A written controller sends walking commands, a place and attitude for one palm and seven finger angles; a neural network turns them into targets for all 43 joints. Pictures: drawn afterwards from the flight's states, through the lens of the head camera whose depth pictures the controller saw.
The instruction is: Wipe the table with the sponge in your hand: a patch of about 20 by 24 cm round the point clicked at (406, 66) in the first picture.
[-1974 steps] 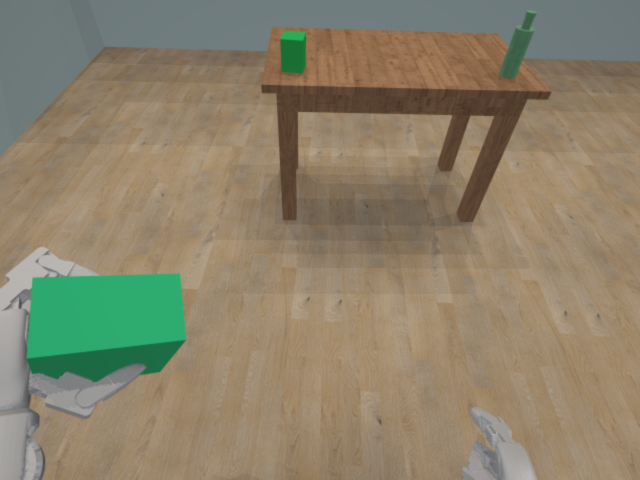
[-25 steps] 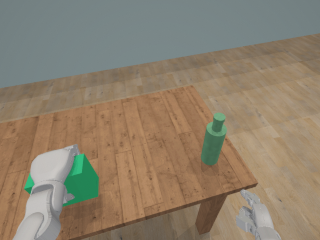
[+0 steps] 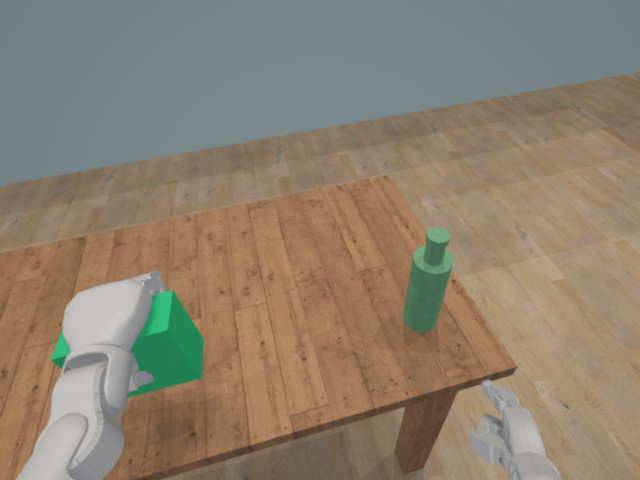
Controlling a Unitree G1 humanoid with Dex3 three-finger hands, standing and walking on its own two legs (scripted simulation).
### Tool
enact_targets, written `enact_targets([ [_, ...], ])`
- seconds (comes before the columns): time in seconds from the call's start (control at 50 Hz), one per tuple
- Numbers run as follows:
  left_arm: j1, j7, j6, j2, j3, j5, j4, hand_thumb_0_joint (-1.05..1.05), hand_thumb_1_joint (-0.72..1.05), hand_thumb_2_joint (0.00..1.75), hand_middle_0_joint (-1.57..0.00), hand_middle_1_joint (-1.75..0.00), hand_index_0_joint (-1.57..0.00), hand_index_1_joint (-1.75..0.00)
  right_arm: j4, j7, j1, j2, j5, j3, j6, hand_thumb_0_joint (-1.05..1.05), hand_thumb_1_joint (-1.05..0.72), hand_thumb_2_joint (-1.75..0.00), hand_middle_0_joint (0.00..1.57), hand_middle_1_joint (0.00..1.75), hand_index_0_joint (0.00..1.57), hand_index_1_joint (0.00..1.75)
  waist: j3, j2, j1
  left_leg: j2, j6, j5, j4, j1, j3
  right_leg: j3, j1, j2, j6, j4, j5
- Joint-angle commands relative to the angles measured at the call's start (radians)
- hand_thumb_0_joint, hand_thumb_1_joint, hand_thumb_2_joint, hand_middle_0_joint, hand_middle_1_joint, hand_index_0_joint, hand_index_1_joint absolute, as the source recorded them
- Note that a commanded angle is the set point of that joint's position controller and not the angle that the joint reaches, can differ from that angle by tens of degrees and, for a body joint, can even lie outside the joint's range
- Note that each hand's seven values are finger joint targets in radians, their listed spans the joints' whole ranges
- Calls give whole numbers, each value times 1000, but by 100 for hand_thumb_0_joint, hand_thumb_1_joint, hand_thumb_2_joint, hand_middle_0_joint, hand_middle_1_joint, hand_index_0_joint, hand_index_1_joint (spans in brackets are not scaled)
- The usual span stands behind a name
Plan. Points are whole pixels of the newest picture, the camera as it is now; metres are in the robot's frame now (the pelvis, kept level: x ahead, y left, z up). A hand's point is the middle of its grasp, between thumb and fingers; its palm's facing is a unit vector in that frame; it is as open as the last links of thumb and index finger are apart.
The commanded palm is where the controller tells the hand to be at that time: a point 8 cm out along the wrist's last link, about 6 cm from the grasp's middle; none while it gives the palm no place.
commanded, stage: lift the sponge slowly off the table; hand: left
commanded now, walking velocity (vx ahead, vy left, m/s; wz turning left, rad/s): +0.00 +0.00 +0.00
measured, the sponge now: (143, 355) +0.23 +0.29 +0.03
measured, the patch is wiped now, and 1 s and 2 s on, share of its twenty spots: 1.00 1.00 1.00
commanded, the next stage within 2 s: bring the sponge back beside the body in 0.08 s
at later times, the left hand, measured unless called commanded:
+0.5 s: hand (128, 335) +0.23 +0.28 +0.08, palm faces +0.05 -0.09 -1.00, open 10.4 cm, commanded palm +0.20 +0.28 +0.15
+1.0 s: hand (111, 350) +0.20 +0.28 +0.10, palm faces +0.06 -0.09 -0.99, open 10.4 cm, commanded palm +0.17 +0.28 +0.16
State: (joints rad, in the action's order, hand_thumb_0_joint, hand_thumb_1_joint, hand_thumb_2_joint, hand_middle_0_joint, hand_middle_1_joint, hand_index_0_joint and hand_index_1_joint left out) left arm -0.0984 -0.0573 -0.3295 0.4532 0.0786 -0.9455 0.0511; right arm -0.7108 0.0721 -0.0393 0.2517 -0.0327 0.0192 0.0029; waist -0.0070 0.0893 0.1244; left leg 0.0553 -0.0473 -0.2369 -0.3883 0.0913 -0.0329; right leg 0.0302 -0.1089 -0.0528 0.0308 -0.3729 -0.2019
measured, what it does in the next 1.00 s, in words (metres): stands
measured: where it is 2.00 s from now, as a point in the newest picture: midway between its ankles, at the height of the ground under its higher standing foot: outside the picture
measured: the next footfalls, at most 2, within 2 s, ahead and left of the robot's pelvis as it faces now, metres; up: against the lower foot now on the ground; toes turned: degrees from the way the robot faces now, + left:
none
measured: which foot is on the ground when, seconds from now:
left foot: down 0.00-1.00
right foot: down 0.00-1.00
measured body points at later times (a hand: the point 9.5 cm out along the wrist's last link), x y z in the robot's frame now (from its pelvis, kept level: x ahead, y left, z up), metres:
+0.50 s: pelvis +0.00 +0.00 +0.00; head -0.01 -0.04 +0.45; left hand +0.22 +0.28 +0.13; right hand +0.24 -0.21 -0.08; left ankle -0.01 +0.15 -0.74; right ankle +0.00 -0.15 -0.74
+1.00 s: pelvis +0.00 -0.01 +0.00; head -0.02 -0.04 +0.45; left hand +0.19 +0.28 +0.15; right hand +0.24 -0.21 -0.08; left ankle -0.01 +0.15 -0.74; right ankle +0.00 -0.15 -0.74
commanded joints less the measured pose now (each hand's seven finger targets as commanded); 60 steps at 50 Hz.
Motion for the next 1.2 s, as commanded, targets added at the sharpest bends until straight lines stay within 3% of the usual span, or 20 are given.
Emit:
enact_targets([
  [0.0, 215, -35, -28, 223, -170, -21, 193, 0, 10, 130, -120, -160, -120, -160, 192, 3, 246, 107, -5, -27, 50, 0, -90, -90, 20, 30, 20, 30, 164, -15, 22, -74, 68, 230, 50, -6, 14, 5, 60, 69, -93, 58, 105],
  [0.06, 221, -13, -36, 216, -152, -13, 147, 0, 10, 130, -120, -160, -120, -160, 184, 3, 240, 115, -7, -27, 43, 0, -90, -90, 20, 30, 20, 30, 146, -48, 12, -73, 71, 212, 42, 9, 23, 12, 40, 62, -85, 62, 99],
  [0.12, 209, 4, -23, 224, -159, -9, 196, 0, 10, 130, -120, -160, -120, -160, 204, 3, 229, 114, -5, -27, 51, 0, -90, -90, 20, 30, 20, 30, 197, -55, 9, -78, 80, 233, 30, -5, 29, 17, 63, 63, -83, 46, 126],
  [0.2, 243, 5, 24, 274, -194, -21, 258, 0, 10, 130, -120, -160, -120, -160, 203, 8, 218, 113, 3, -29, 60, 0, -90, -90, 20, 30, 20, 30, 202, 0, 12, -79, 77, 236, 25, -26, 15, -1, 58, 66, -90, 56, 120],
  [0.28, 227, -21, 66, 239, -177, -24, 274, 0, 10, 130, -120, -160, -120, -160, 193, 11, 191, 102, 7, -38, 76, 0, -90, -90, 20, 30, 20, 30, 206, 18, 13, -77, 76, 281, 13, -52, 22, 17, 52, 65, -91, 55, 166],
  [0.4, 179, -45, 17, 258, -221, -12, 257, 0, 10, 130, -120, -160, -120, -160, 196, 5, 220, 108, -1, -34, 66, 0, -90, -90, 20, 30, 20, 30, 157, -34, 22, -71, 67, 268, 29, -20, 7, -6, 54, 70, -95, 59, 144],
  [0.42, 180, -43, 10, 223, -186, -5, 275, 0, 10, 130, -120, -160, -120, -160, 206, 2, 217, 104, -4, -32, 67, 0, -90, -90, 20, 30, 20, 30, 186, -20, 17, -69, 72, 274, 31, -18, 23, 21, 71, 65, -89, 46, 153],
  [0.5, 138, -24, -33, 234, -186, -1, 320, 0, 10, 130, -120, -160, -120, -160, 214, -8, 252, 109, -6, -29, 55, 0, -90, -90, 20, 30, 20, 30, 183, 19, 28, -71, 68, 287, 37, -19, 10, 1, 84, 65, -93, 41, 172],
  [0.52, 128, -14, -38, 193, -145, 6, 321, 0, 10, 130, -120, -160, -120, -160, 220, -9, 242, 103, -8, -26, 58, 0, -90, -90, 20, 30, 20, 30, 183, -4, 20, -72, 74, 282, 34, -11, 22, 27, 80, 63, -86, 34, 160],
  [0.56, 113, 1, -45, 222, -160, 2, 313, 0, 10, 130, -120, -160, -120, -160, 213, -12, 243, 109, -5, -26, 54, 0, -90, -90, 20, 30, 20, 30, 168, -7, 23, -70, 74, 278, 35, -5, 12, 19, 74, 61, -86, 39, 165],
  [0.62, 116, 18, -42, 218, -149, -1, 356, 0, 10, 130, -120, -160, -120, -160, 228, -11, 237, 104, -4, -20, 55, 0, -90, -90, 20, 30, 20, 30, 172, -32, 18, -69, 81, 257, 35, -4, 15, 25, 68, 63, -85, 36, 128],
  [0.7, 115, 12, -19, 290, -218, -7, 391, 0, 10, 130, -120, -160, -120, -160, 226, -7, 238, 107, -1, -23, 55, 0, -90, -90, 20, 30, 20, 30, 169, -11, 27, -68, 77, 244, 31, -13, 0, -11, 64, 68, -91, 48, 115],
  [0.72, 114, 10, -10, 255, -192, -4, 391, 0, 10, 130, -120, -160, -120, -160, 231, -5, 219, 99, -1, -21, 59, 0, -90, -90, 20, 30, 20, 30, 185, -27, 21, -70, 81, 245, 26, -12, 14, 16, 68, 65, -87, 39, 111],
  [0.8, 119, -5, 1, 274, -220, 4, 418, 0, 10, 130, -120, -160, -120, -160, 227, -4, 237, 100, -4, -24, 60, 0, -90, -90, 20, 30, 20, 30, 162, 17, 26, -68, 72, 237, 33, -20, -3, -15, 58, 72, -95, 53, 104],
  [0.82, 102, -4, 3, 235, -187, 9, 410, 0, 10, 130, -120, -160, -120, -160, 229, -4, 221, 95, -4, -22, 66, 0, -90, -90, 20, 30, 20, 30, 179, 2, 21, -68, 77, 246, 28, -19, 11, 19, 65, 68, -90, 44, 107],
  [0.9, 56, -2, -8, 265, -222, 19, 429, 0, 10, 130, -120, -160, -120, -160, 229, -8, 244, 101, -6, -26, 63, 0, -90, -90, 20, 30, 20, 30, 164, 10, 26, -68, 72, 250, 30, -17, -2, -20, 66, 70, -93, 49, 126],
  [0.92, 50, 3, -10, 229, -186, 20, 428, 0, 10, 130, -120, -160, -120, -160, 231, -9, 231, 97, -5, -22, 63, 0, -90, -90, 20, 30, 20, 30, 175, -4, 23, -67, 76, 250, 30, -11, 10, 12, 71, 65, -88, 41, 121],
  [1.0, 44, 14, -29, 264, -216, 23, 454, 0, 10, 130, -120, -160, -120, -160, 237, -10, 258, 102, -6, -21, 57, 0, -90, -90, 20, 30, 20, 30, 143, -8, 26, -66, 75, 231, 33, -4, -4, -23, 54, 68, -90, 49, 107],
  [1.06, 21, 24, -29, 259, -204, 25, 428, 0, 10, 130, -120, -160, -120, -160, 233, -8, 239, 102, -3, -21, 54, 0, -90, -90, 20, 30, 20, 30, 133, -41, 27, -67, 79, 215, 30, 6, 6, 1, 47, 61, -81, 50, 86],
  [1.18, -1, 17, -12, 282, -230, 27, 498, 0, 10, 130, -120, -160, -120, -160, 242, -11, 227, 98, -3, -22, 56, 0, -90, -90, 20, 30, 20, 30, 157, -14, 31, -67, 77, 229, 20, -2, 3, -13, 56, 59, -83, 43, 104],
])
